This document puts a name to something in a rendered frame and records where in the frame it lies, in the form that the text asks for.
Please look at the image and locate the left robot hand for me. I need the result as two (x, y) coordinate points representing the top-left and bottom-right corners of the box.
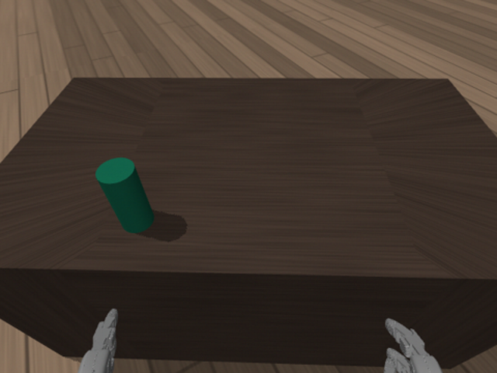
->
(78, 309), (118, 373)

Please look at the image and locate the right robot hand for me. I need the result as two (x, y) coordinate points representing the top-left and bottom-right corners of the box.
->
(384, 319), (443, 373)

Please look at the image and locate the can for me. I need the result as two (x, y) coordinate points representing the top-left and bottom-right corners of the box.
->
(96, 158), (155, 233)

